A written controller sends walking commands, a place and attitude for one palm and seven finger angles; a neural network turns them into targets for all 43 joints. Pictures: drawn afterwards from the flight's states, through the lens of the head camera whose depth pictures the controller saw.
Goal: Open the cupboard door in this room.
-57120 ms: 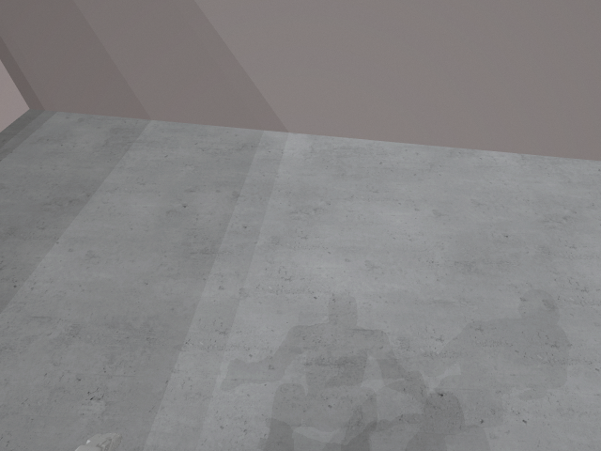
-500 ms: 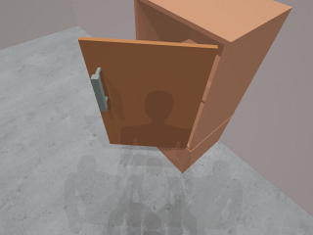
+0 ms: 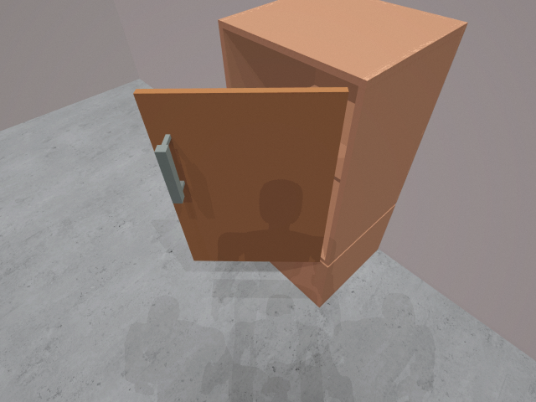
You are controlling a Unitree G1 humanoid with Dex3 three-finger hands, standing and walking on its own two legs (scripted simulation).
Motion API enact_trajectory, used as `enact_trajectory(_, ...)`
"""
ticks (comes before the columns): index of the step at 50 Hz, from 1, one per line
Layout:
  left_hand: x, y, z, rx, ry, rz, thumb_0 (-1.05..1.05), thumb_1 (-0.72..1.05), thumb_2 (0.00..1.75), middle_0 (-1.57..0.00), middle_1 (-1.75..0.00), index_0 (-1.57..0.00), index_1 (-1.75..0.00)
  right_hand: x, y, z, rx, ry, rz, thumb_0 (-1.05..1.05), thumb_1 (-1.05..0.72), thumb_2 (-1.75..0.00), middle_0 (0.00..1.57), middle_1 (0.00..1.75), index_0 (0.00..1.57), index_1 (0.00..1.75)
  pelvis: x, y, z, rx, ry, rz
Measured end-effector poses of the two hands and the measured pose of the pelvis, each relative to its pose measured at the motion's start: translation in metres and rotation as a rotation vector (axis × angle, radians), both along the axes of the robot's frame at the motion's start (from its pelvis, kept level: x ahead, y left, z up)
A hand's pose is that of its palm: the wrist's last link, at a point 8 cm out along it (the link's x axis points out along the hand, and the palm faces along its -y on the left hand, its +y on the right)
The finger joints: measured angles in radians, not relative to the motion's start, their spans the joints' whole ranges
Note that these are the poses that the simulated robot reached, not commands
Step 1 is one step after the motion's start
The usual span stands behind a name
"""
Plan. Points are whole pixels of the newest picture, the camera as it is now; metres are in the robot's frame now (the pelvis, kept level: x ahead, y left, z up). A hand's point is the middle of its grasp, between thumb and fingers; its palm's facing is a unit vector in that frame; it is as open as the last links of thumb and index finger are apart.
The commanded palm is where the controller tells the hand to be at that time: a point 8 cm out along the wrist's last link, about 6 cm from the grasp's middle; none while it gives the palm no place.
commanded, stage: come to a stop and stand still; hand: left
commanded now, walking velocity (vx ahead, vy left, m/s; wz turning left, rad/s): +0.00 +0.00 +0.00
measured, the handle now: (172, 169) +0.58 +0.24 +0.00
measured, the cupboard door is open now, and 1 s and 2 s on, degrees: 46 46 46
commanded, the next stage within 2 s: look again from close up in 0.30 s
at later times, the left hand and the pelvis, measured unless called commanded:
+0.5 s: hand out of the picture +0.00 +0.15 -0.17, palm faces +0.01 -0.98 -0.20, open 7.3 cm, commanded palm none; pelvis +0.01 -0.02 +0.01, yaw +0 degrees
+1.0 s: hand out of the picture +0.03 +0.16 -0.17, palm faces +0.02 -0.98 -0.21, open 7.3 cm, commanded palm none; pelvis +0.02 -0.02 +0.01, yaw +0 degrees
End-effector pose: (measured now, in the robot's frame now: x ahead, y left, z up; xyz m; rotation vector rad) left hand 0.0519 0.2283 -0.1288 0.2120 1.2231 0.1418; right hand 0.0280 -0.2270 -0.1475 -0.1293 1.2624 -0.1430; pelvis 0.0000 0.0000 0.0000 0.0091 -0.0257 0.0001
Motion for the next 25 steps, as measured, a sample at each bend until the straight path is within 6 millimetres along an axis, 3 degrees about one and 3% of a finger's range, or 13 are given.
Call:
enact_trajectory(14,-0.053,-0.011,-0.003,-0.017,0.15,0.044,0.0,0.91,0.9,-0.2,-0.3,-0.2,-0.3,-0.047,0.0,0.0,0.028,0.163,0.004,0.01,-0.92,-0.9,0.2,0.3,0.2,0.3,-0.001,-0.01,0.005,0.005,0.017,0.005)
enact_trajectory(25,-0.054,-0.026,-0.009,-0.042,0.178,0.057,0.01,0.92,0.9,-0.2,-0.3,-0.2,-0.3,-0.04,-0.001,0.002,0.022,0.174,-0.007,0.01,-0.91,-0.9,0.2,0.3,0.2,0.3,0.006,-0.016,0.005,0.003,0.015,0.006)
